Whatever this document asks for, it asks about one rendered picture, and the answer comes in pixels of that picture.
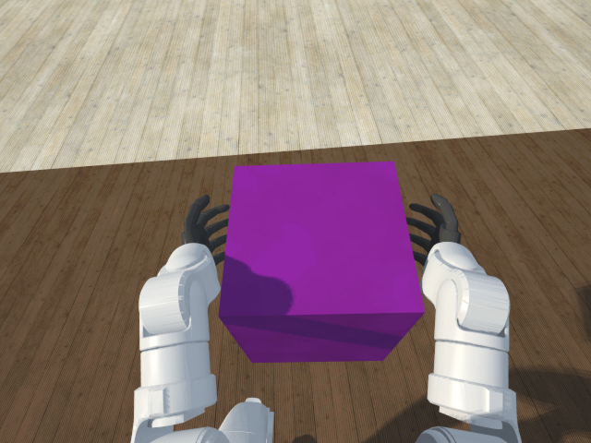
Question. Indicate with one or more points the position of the carton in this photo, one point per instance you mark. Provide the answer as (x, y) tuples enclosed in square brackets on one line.
[(318, 263)]

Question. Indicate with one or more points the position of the robot right hand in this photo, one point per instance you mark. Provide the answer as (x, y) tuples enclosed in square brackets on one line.
[(446, 229)]

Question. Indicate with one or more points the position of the robot left hand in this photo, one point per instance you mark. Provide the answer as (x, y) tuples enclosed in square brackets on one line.
[(194, 231)]

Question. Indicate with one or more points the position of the robot left forearm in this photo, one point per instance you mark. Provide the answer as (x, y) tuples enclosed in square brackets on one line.
[(176, 379)]

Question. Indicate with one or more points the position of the robot right forearm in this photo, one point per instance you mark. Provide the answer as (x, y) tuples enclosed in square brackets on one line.
[(471, 376)]

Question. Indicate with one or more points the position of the left robot thigh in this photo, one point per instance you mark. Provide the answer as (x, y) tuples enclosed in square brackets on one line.
[(249, 422)]

